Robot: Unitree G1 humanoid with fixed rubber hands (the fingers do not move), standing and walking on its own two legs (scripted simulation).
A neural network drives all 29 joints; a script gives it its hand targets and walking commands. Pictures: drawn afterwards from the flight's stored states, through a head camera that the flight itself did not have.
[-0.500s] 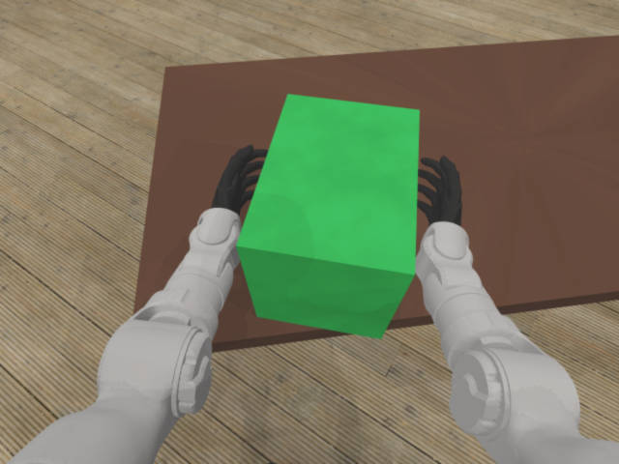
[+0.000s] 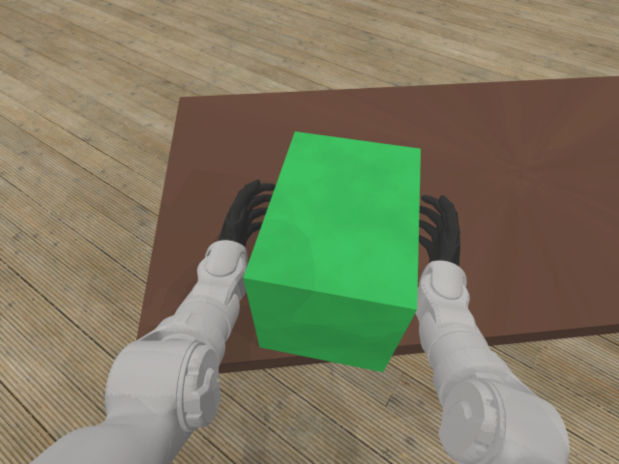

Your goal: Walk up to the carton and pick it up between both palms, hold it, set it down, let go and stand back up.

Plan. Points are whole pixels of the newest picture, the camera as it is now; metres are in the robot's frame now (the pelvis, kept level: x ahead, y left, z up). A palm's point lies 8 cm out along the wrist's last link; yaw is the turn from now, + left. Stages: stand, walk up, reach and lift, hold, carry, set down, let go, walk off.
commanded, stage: reach and lift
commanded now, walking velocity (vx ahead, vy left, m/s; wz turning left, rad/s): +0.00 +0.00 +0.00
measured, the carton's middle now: (338, 250) +0.42 -0.03 +0.00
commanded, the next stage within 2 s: none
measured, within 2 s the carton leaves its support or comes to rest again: leaves its support in 1.02 s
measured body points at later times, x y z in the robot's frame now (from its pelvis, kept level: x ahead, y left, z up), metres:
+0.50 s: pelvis +0.00 +0.00 +0.00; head +0.05 +0.02 +0.45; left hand +0.43 +0.11 +0.05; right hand +0.39 -0.17 +0.04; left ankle +0.02 +0.11 -0.74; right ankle -0.02 -0.15 -0.74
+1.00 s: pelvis +0.00 +0.00 +0.00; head +0.04 +0.02 +0.45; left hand +0.42 +0.11 +0.05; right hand +0.38 -0.17 +0.04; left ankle +0.02 +0.11 -0.74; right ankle -0.02 -0.15 -0.74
